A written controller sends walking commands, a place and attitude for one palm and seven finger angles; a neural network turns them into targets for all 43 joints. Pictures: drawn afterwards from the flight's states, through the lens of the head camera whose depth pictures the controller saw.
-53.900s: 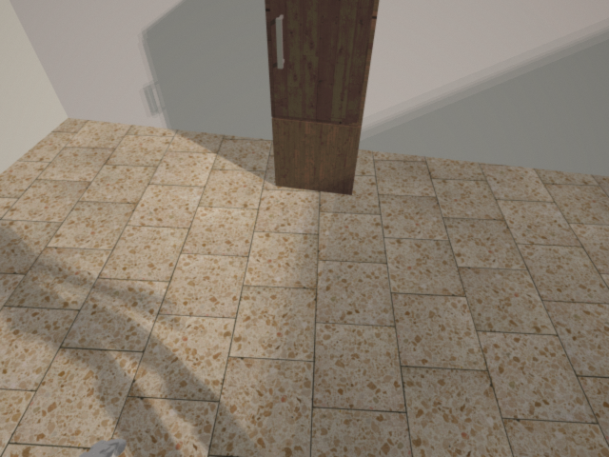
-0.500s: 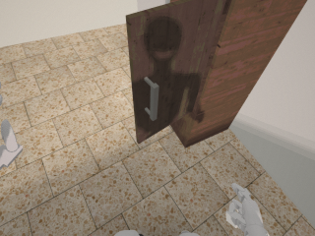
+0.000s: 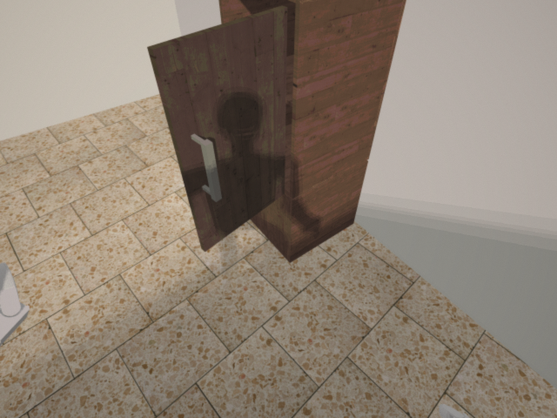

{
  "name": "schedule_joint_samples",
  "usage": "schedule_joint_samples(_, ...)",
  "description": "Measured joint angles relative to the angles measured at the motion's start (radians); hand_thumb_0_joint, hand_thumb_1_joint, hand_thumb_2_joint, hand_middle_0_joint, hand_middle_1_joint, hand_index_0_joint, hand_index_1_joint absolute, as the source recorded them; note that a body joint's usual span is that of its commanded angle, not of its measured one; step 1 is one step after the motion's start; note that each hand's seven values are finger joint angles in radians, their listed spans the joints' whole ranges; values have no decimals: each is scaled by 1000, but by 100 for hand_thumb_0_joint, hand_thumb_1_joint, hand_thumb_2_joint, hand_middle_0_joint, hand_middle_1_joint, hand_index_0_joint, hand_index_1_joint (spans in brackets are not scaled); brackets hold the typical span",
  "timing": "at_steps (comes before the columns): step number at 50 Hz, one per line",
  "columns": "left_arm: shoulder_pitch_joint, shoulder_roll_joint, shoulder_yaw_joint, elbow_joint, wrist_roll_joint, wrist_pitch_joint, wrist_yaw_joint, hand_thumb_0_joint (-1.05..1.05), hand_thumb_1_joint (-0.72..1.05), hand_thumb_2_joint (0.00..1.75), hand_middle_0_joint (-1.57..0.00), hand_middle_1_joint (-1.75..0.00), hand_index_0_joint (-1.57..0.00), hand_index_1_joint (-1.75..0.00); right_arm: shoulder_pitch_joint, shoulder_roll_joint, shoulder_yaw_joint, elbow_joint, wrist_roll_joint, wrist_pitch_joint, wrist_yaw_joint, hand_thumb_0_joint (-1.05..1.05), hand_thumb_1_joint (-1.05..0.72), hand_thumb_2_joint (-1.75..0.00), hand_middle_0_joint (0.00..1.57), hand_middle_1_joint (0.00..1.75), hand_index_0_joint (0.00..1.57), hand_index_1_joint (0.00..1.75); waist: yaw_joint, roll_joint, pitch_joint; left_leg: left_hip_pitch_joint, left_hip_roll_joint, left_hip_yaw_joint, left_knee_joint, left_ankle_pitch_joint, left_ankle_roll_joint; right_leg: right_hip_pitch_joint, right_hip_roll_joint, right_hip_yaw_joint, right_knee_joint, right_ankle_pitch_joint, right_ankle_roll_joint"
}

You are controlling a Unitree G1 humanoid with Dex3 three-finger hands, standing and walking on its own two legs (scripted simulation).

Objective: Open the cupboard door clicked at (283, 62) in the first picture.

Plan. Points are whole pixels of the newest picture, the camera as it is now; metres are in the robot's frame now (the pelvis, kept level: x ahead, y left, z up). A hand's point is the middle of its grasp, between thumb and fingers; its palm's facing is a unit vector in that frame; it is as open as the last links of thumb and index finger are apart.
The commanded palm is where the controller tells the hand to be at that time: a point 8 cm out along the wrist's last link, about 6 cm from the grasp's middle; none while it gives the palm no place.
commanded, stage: stop stepping back and stand still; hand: left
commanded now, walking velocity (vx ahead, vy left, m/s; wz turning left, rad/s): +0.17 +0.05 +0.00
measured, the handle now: (206, 168) +0.66 +0.21 -0.03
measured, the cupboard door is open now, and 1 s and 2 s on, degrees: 100 100 100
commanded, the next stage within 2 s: let the arm hang, fingers relaxed in 0.50 s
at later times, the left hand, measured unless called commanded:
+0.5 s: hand (5, 375) +0.13 +0.25 +0.16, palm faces +0.49 -0.72 -0.49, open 7.4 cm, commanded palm +0.06 +0.28 +0.18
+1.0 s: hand out of the picture -0.02 +0.17 -0.17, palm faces +0.16 -0.97 -0.20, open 6.9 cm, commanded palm none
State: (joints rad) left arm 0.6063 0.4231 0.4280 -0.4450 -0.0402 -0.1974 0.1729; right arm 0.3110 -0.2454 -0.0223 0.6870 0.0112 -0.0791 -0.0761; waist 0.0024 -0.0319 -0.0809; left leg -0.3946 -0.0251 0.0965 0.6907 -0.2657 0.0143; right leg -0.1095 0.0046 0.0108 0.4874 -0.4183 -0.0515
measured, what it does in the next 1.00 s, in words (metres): steps on the spot: left foot, then left foot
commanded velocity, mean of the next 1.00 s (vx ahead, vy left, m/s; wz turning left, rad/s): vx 0.07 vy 0.03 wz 0.00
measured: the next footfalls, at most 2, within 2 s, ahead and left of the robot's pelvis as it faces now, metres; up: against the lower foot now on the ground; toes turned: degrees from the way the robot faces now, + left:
left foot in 0.04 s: +0.03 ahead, +0.11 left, +0.00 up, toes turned +5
left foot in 0.62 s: -0.03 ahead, +0.12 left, +0.00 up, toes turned +7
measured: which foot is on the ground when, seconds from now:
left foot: up 0.00-0.02, down 0.04-0.22, up 0.24-0.60, down 0.62-1.00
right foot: down 0.00-1.00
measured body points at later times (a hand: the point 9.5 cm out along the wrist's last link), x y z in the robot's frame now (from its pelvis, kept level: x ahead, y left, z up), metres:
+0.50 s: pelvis -0.06 -0.02 +0.01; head -0.06 -0.05 +0.46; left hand +0.10 +0.29 +0.19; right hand +0.08 -0.26 -0.10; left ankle -0.04 +0.14 -0.69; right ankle -0.07 -0.08 -0.74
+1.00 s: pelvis -0.06 -0.02 +0.00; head -0.04 +0.00 +0.44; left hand -0.03 +0.22 -0.15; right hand +0.02 -0.24 -0.15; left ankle -0.07 +0.11 -0.74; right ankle -0.05 -0.09 -0.73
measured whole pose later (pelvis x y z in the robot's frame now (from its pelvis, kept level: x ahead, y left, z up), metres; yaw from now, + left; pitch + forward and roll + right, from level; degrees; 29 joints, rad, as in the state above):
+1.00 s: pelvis -0.06 -0.02 +0.00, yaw +7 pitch -2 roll +0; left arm 0.28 0.18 0.03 0.86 0.01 0.00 0.03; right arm 0.23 -0.16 -0.01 0.94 -0.03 0.04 -0.01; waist 0.01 -0.02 0.09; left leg -0.25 0.02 0.00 0.57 -0.28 -0.01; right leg -0.25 0.05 -0.06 0.56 -0.29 -0.07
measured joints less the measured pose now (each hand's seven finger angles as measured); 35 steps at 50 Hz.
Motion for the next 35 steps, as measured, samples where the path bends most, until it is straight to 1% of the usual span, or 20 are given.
schedule_joint_samples(2, -50, -16, -9, 33, 0, 4, 5, 1, 89, 90, -22, -31, -22, -30, 4, -18, -8, 0, -1, -6, -5, 2, -90, -90, 20, 30, 20, 30, -15, 15, -4, 99, -4, 8, -129, 36, 28, -24, 7, -13, 68, -26, 7)
schedule_joint_samples(3, -80, -21, -13, 48, 0, 3, 6, 1, 89, 90, -22, -30, -21, -30, -6, -21, -13, 1, -1, -6, -5, 2, -90, -90, 20, 30, 20, 30, -28, 17, 0, 115, -8, 2, -154, -15, 33, -50, 6, -22, 127, -40, 19)
schedule_joint_samples(5, -124, -28, -20, 75, 1, 6, 7, 1, 89, 90, -22, -30, -21, -30, -35, -13, -17, -3, -1, -4, 1, 2, -90, -90, 20, 30, 20, 30, -40, 2, 21, 111, -16, 7, -134, -28, 27, -104, -7, -16, 239, -39, 59)
schedule_joint_samples(6, -127, -27, -20, 77, 3, 10, 7, 2, 89, 90, -21, -30, -21, -30, -47, -7, -15, -11, -5, -9, 5, 2, -90, -90, 20, 30, 20, 30, -44, -1, 27, 109, -13, 13, -125, -17, 22, -125, -9, -14, 262, -49, 67)
schedule_joint_samples(8, -109, -18, -15, 56, 7, 18, 2, 2, 89, 90, -21, -30, -21, -30, -66, 10, -6, -28, -13, -24, 10, 2, -91, -90, 20, 30, 20, 30, -56, -3, 41, 107, -4, 20, -112, -4, 14, -148, -13, -28, 239, -63, 64)
schedule_joint_samples(9, -96, -13, -14, 41, 10, 17, -2, 2, 89, 90, -21, -30, -21, -30, -71, 19, -1, -38, -13, -30, 12, 2, -91, -90, 20, 30, 20, 30, -61, 2, 47, 104, 3, 19, -104, -2, 10, -147, -13, -41, 222, -27, 51)
schedule_joint_samples(11, -71, -8, -22, 16, 17, 11, -11, 2, 89, 90, -21, -30, -21, -30, -64, 29, 3, -57, -11, -31, 11, 2, -90, -90, 20, 30, 20, 30, -69, 35, 52, 86, 25, -6, -73, -29, 7, -136, 10, -71, 193, 17, 2)
schedule_joint_samples(12, -58, -3, -24, 2, 20, 5, -14, 2, 89, 90, -22, -30, -21, -30, -56, 34, 2, -63, -11, -28, 11, 1, -90, -90, 20, 30, 20, 30, -66, 46, 47, 61, 30, -20, -32, -100, 7, -137, 18, -83, 179, 27, -26)
schedule_joint_samples(13, -46, -1, -25, -10, 22, -6, -17, 2, 89, 90, -22, -30, -21, -30, -50, 38, -1, -62, -11, -22, 13, 1, -90, -90, 20, 30, 20, 30, -54, 48, 41, 21, 26, -36, 56, -150, 2, -143, 21, -86, 169, 34, -41)
schedule_joint_samples(14, -38, -6, -26, -16, 23, -19, -20, 2, 89, 90, -22, -30, -21, -30, -46, 40, -2, -53, -14, -16, 17, 1, -90, -90, 20, 30, 20, 30, -38, 47, 39, -21, 17, -53, 168, -156, -5, -144, 22, -83, 153, 45, -47)
schedule_joint_samples(16, -24, -26, -19, -3, 23, -48, -26, 1, 89, 90, -22, -31, -22, -30, -42, 38, 1, -31, -19, -9, 22, 1, -90, -90, 20, 30, 20, 30, -6, 39, 33, -85, 7, -69, 341, -110, -14, -138, 20, -66, 103, 81, -43)
schedule_joint_samples(18, -23, -41, -11, 36, 25, -64, -28, 1, 89, 90, -22, -31, -22, -30, -34, 34, 4, -21, -20, -4, 21, 1, -90, -90, 20, 30, 20, 30, 7, 36, 31, -114, 16, -69, 393, -53, -19, -122, 14, -59, 42, 119, -41)
schedule_joint_samples(20, -46, -47, -12, 87, 27, -63, -25, 1, 89, 90, -22, -31, -22, -30, -27, 29, 4, -18, -20, -4, 15, 1, -90, -90, 20, 30, 20, 30, 8, 36, 36, -114, 34, -59, 347, -14, -17, -108, 2, -66, -6, 147, -39)
schedule_joint_samples(24, -110, -64, -37, 147, 27, -43, -11, 1, 89, 90, -22, -30, -21, -30, -35, 13, 0, -12, -18, -17, 5, 1, -90, -90, 20, 30, 20, 30, 8, 36, 70, -44, 58, -30, 127, 0, -3, -93, -17, -85, -42, 167, -31)
schedule_joint_samples(28, -95, -77, -63, 71, 23, -19, -2, 2, 89, 90, -21, -30, -21, -30, -56, 5, -6, -26, -20, -32, 5, 2, -90, -90, 20, 30, 20, 30, 11, 24, 100, 79, 54, -1, -106, 13, 13, -95, -17, -87, -28, 157, -22)
schedule_joint_samples(30, -70, -70, -64, 3, 19, -19, -1, 2, 89, 90, -21, -30, -21, -30, -62, -1, -8, -49, -21, -38, 5, 2, -90, -90, 20, 30, 20, 30, 9, 36, 103, 147, 58, -9, -206, 41, 23, -105, 3, -95, 2, 136, -17)
schedule_joint_samples(31, -83, -57, -79, 25, 36, -44, -13, 2, 89, 90, -21, -30, -21, -30, -69, -10, -16, -38, -20, -62, 23, 2, -90, -90, 20, 30, 20, 30, 4, 49, 93, 150, 65, -24, -218, 62, 10, -133, 10, -107, 45, 118, -6)
schedule_joint_samples(32, -129, -45, -110, 98, 50, -35, -40, 1, 89, 90, -21, -30, -21, -30, -85, -15, -23, -19, -20, -62, 45, 1, -90, -90, 20, 30, 20, 30, 0, 44, 89, 129, 52, -31, -192, 41, -8, -167, -6, -106, 108, 94, 10)
schedule_joint_samples(33, -182, -47, -150, 192, 58, 9, -66, 1, 90, 90, -21, -30, -21, -30, -103, -21, -23, -4, -22, -39, 61, 1, -90, -90, 20, 30, 20, 30, -1, 40, 88, 112, 38, -34, -165, 20, -15, -203, -18, -88, 182, 35, 27)
schedule_joint_samples(35, -274, -93, -224, 420, 66, 115, -102, 0, 90, 90, -20, -30, -20, -30, -134, -30, -12, 17, -36, 6, 76, 1, -90, -90, 20, 30, 20, 30, -14, 52, 79, 84, 19, -40, -134, -2, -14, -275, -21, -46, 328, -81, 49)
